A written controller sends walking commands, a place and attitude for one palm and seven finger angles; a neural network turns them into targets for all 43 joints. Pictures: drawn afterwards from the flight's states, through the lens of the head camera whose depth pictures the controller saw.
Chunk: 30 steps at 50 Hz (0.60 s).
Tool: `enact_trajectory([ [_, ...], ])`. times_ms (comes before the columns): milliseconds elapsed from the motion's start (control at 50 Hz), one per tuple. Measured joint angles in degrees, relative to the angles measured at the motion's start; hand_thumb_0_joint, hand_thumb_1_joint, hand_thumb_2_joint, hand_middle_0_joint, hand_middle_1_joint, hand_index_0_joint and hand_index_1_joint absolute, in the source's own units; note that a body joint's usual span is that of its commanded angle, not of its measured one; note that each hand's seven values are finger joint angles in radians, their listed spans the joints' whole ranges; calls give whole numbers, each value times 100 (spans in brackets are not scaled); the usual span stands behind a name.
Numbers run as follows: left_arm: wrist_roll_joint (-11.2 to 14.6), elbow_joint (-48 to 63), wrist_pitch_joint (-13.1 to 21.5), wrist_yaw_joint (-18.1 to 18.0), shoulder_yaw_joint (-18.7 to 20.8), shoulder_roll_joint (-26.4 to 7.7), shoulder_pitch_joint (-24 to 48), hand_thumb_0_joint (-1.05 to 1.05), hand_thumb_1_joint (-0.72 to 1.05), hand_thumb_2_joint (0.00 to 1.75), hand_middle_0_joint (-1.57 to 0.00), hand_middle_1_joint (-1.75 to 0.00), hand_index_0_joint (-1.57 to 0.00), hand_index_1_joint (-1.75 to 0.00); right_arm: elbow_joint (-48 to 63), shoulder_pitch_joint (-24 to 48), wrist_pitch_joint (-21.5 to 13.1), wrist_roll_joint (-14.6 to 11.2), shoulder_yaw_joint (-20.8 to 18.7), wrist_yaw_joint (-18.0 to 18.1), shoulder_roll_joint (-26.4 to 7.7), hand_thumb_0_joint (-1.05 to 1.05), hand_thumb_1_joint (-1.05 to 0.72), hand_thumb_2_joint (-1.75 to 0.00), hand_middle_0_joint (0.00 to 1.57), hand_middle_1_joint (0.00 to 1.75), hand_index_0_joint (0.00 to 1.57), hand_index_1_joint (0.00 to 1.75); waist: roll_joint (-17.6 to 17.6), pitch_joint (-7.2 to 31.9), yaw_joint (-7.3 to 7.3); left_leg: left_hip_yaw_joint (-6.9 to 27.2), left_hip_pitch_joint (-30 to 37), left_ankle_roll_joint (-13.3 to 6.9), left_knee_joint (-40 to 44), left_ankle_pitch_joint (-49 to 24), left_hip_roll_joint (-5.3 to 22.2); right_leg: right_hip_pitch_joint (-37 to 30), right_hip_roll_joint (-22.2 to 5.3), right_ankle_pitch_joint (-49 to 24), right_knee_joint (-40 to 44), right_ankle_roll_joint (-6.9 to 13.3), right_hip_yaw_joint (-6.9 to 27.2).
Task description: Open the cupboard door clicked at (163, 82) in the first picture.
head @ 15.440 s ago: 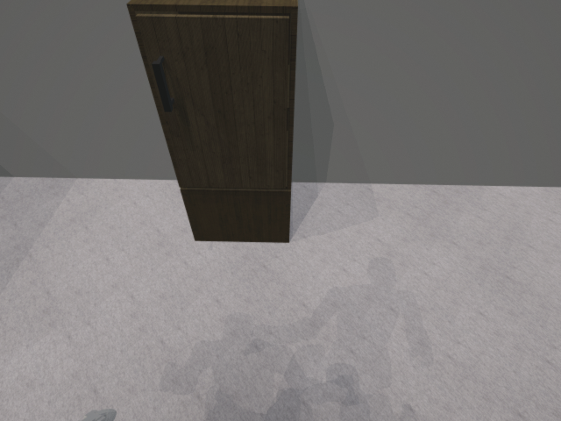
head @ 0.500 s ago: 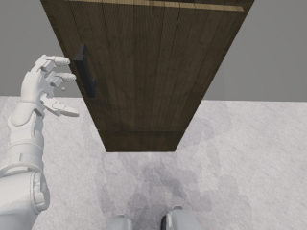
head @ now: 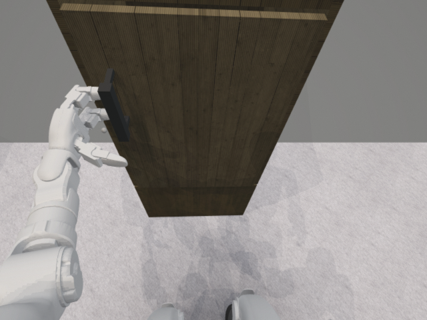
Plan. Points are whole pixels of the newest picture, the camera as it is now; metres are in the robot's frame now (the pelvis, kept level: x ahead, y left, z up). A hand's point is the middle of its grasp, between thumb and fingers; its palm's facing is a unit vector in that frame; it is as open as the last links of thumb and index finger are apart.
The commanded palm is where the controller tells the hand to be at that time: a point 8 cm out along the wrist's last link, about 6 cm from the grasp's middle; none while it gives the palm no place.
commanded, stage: slide the fingers in behind the handle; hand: left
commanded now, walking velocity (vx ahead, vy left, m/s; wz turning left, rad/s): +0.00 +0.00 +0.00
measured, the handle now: (117, 107) +0.50 +0.18 +0.07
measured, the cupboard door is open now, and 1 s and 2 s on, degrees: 0 0 2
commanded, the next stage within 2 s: close the thumb around the handle in 0.90 s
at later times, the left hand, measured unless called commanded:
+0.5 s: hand (128, 132) +0.44 +0.15 +0.07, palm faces -0.03 -1.00 -0.01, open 14.0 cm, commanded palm +0.42 +0.21 +0.07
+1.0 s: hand (123, 130) +0.45 +0.16 +0.07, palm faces +0.00 -1.00 -0.02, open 14.0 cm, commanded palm +0.41 +0.21 +0.07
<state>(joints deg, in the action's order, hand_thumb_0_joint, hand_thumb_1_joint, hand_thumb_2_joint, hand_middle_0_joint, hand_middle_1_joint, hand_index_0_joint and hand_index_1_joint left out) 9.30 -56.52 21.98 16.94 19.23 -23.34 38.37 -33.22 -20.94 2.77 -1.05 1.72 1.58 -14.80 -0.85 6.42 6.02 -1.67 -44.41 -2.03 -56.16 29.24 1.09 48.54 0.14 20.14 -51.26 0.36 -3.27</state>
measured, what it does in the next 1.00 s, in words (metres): stands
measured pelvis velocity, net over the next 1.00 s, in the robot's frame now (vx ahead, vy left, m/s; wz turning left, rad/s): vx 0.00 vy -0.01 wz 0.00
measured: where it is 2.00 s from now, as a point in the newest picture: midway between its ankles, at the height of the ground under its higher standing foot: outside the picture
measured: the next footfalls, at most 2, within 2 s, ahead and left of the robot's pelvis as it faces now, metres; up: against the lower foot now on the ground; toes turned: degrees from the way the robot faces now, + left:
none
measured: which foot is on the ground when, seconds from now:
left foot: down 0.00-1.00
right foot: down 0.00-1.00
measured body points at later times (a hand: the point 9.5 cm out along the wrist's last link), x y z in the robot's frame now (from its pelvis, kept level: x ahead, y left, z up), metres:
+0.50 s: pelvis -0.01 +0.00 +0.00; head +0.08 +0.00 +0.44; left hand +0.44 +0.21 +0.07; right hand +0.06 -0.26 -0.12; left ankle -0.03 +0.09 -0.68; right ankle +0.04 -0.12 -0.68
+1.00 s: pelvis +0.00 -0.01 +0.00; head +0.09 +0.00 +0.44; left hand +0.44 +0.21 +0.07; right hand +0.05 -0.28 -0.11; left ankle -0.03 +0.09 -0.68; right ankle +0.04 -0.12 -0.68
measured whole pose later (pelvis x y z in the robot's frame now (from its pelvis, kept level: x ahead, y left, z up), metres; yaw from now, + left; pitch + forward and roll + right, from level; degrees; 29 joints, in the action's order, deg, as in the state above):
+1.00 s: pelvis +0.00 -0.01 +0.00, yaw +0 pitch +17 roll -1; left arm 8.1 -55.6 23.8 11.7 16.8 -19.7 38.0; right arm -34.1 -21.1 1.7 -0.9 0.7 1.3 -14.9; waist -0.9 6.5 6.0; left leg -1.8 -43.8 -1.2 -55.3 28.5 1.1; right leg 48.6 0.2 20.1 -51.7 1.2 -3.1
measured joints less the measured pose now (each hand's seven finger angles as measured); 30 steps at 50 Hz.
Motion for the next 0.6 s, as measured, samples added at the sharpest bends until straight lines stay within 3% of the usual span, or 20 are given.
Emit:
enact_trajectory([
  [380,-26,189,72,-376,-447,460,-60,-2,-50,30,-30,-120,-29,-120,-95,84,-88,-2,-68,-43,18,0,-91,-90,20,30,21,30,-27,16,-88,33,72,24,24,-40,-46,-66,-46,14,-35,20,-26],
  [600,-228,-81,125,-706,-317,485,189,-2,-50,30,-30,-120,-30,-120,-79,96,-118,35,-21,-63,62,0,-91,-90,20,30,21,30,-6,-36,-5,-19,-14,41,-5,-63,-43,74,-41,9,-133,47,26],
])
